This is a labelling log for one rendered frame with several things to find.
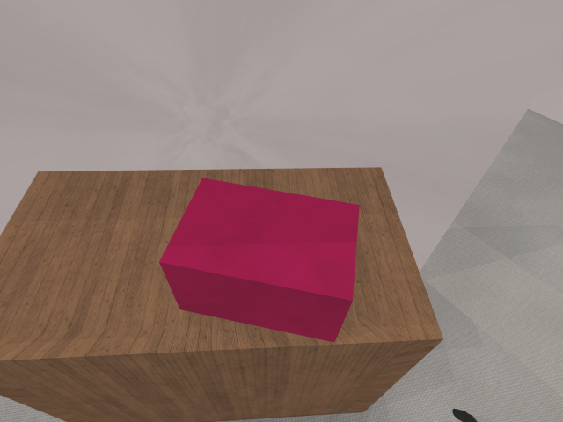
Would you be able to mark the carton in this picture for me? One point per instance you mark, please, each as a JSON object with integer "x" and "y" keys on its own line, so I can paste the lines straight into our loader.
{"x": 277, "y": 260}

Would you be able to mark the pedestal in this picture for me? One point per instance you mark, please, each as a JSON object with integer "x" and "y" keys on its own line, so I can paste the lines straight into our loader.
{"x": 90, "y": 330}

